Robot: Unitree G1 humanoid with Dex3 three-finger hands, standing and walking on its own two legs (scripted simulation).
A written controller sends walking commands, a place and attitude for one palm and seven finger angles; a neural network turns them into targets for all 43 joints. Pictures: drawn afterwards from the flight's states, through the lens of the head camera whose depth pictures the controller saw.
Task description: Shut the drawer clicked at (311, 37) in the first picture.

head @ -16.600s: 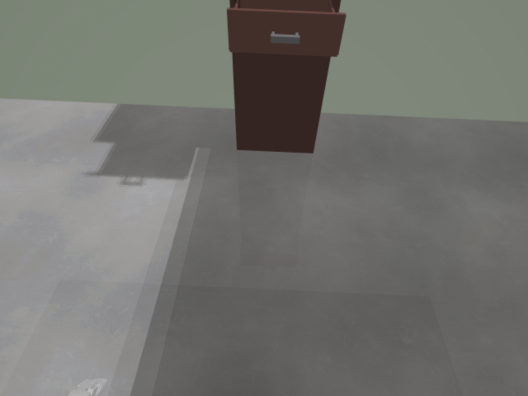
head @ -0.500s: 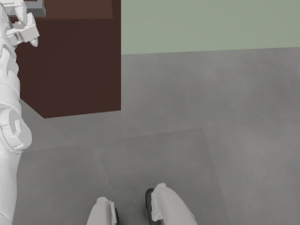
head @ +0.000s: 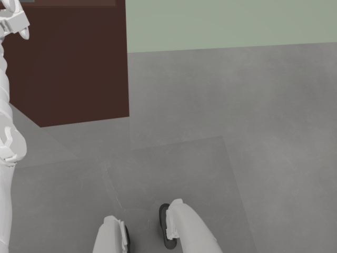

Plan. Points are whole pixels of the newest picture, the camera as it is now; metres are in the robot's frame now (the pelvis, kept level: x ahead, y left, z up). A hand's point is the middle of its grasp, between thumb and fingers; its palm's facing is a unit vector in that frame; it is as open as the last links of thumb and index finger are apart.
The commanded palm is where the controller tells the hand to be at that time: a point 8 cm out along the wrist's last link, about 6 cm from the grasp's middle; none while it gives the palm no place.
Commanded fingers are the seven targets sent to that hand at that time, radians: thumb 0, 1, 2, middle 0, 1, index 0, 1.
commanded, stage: pull the fist back off the drawer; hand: left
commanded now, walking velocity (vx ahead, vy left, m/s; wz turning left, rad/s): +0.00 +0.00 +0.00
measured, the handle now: out of the picture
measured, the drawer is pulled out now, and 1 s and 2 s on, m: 0.00 0.00 0.00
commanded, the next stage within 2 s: draw the hand back to the body in 0.32 s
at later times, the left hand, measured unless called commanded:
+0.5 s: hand (19, 20) +0.58 +0.19 +0.10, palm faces +0.03 -1.00 -0.03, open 3.3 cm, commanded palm +0.53 +0.22 +0.11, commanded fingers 0.00 0.90 0.90 -1.40 -1.60 -1.40 -1.60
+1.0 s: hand out of the picture +0.42 +0.21 +0.17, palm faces +0.09 -0.98 -0.16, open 3.3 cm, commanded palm +0.37 +0.25 +0.18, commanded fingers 0.00 0.90 0.90 -1.40 -1.60 -1.40 -1.60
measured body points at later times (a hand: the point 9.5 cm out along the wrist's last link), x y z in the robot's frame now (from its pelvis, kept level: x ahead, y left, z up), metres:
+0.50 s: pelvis +0.05 +0.01 +0.02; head +0.20 +0.02 +0.45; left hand +0.57 +0.24 +0.10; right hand +0.03 -0.26 -0.08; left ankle +0.01 +0.10 -0.66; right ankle +0.06 -0.12 -0.66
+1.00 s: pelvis +0.07 +0.00 +0.06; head +0.10 -0.01 +0.51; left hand +0.41 +0.26 +0.18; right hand +0.23 -0.24 -0.03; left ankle +0.01 +0.10 -0.66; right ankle +0.06 -0.12 -0.66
